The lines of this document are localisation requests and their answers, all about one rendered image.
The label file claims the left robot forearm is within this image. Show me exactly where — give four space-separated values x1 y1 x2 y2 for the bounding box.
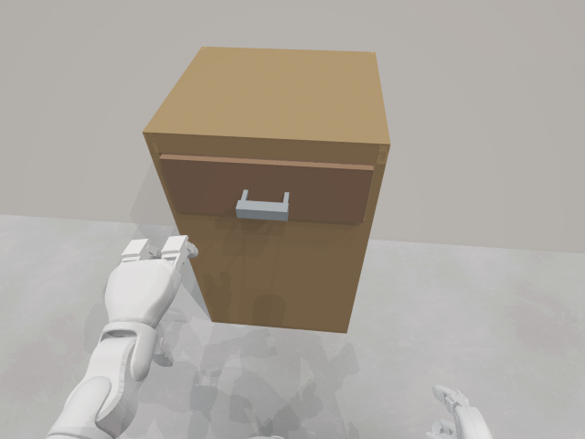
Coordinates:
46 320 158 439

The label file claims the cabinet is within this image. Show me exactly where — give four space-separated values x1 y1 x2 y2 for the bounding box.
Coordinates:
143 47 390 334

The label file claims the drawer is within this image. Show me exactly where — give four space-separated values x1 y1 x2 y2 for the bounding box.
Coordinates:
159 153 374 223

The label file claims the right robot hand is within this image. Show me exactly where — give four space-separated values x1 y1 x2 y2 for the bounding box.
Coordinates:
426 385 493 439

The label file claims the handle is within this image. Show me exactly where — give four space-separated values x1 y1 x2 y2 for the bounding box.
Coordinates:
236 189 290 221

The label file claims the left robot hand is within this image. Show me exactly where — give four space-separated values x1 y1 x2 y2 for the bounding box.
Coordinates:
105 235 198 367

